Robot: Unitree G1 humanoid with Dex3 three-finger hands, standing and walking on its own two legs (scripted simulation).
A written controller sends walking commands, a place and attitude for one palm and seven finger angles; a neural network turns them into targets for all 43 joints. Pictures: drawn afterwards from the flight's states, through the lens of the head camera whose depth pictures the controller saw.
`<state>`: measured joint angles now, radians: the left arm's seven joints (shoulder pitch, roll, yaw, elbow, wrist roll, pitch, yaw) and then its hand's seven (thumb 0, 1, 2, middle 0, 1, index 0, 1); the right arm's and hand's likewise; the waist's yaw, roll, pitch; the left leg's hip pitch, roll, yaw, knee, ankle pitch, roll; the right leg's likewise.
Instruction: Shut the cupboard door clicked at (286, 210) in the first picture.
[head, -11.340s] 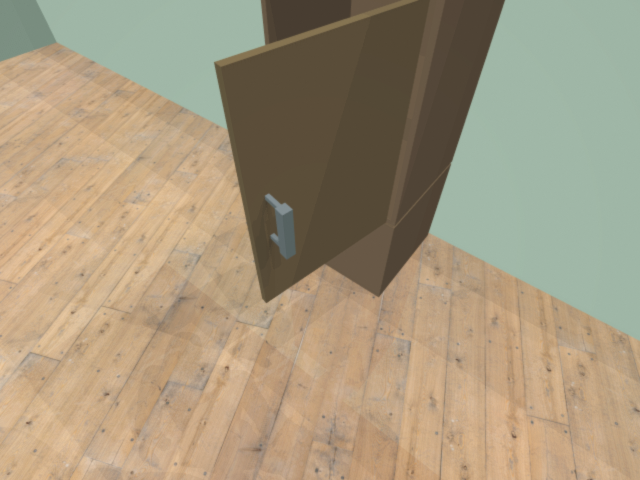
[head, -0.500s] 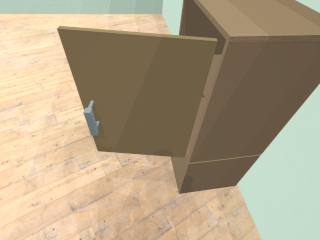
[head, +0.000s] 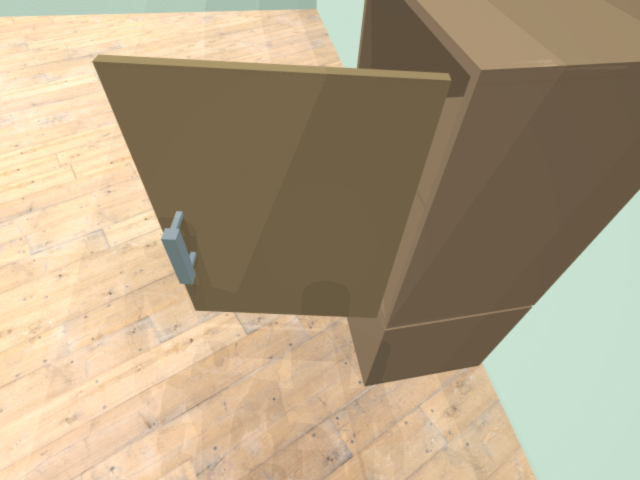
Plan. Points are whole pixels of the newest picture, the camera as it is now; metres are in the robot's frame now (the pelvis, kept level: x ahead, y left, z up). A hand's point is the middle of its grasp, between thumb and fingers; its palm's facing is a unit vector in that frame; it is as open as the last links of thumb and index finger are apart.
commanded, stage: shuffle to correct the standing spot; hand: left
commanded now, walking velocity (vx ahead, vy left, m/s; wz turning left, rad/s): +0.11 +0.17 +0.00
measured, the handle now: (182, 248) +0.48 +0.27 -0.07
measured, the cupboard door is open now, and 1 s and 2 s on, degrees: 78 78 78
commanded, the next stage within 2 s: come to a stop and stand still in 0.12 s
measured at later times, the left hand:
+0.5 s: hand out of the picture +0.05 +0.27 -0.19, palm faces +0.09 -0.97 -0.21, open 7.3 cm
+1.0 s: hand out of the picture +0.09 +0.24 -0.17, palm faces +0.03 -0.97 -0.23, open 7.3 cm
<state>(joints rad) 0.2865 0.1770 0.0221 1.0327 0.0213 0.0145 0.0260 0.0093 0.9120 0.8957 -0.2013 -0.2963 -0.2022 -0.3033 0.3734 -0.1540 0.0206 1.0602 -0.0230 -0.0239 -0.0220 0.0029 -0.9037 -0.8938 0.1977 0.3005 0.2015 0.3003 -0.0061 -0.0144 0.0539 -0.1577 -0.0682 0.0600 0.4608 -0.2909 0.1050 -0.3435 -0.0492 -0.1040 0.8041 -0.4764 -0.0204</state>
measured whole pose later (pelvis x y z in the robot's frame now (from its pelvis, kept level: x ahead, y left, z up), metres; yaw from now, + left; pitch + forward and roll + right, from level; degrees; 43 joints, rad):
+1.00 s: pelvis +0.05 +0.06 +0.00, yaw +1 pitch -1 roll +0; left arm 0.28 0.17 0.00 0.98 0.01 -0.01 0.04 0.01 0.92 0.90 -0.20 -0.30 -0.21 -0.30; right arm 0.31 -0.17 0.00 1.02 -0.02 0.01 -0.02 0.01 -0.92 -0.89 0.20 0.30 0.20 0.30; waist -0.02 0.02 0.00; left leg -0.25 0.03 0.08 0.52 -0.25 0.01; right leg -0.20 0.03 -0.08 0.51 -0.29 -0.06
